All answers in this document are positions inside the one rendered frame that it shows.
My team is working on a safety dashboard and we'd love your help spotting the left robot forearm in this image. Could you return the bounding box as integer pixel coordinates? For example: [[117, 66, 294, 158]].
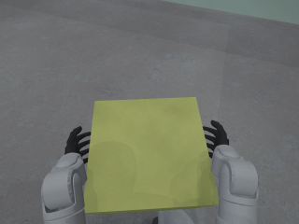
[[41, 152, 88, 224]]

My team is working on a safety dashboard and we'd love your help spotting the robot left hand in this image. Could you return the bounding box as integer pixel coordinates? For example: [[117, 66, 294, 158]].
[[64, 126, 92, 164]]

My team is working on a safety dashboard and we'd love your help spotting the right robot forearm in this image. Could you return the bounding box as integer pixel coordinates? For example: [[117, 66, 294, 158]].
[[211, 145, 259, 224]]

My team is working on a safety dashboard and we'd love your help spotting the robot right hand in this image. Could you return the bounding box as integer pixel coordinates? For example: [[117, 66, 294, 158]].
[[203, 120, 229, 159]]

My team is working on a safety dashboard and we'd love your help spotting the right robot thigh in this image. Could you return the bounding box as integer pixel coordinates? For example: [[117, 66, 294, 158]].
[[158, 209, 195, 224]]

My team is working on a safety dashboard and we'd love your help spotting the carton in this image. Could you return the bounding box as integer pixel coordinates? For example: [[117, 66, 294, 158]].
[[83, 97, 220, 215]]

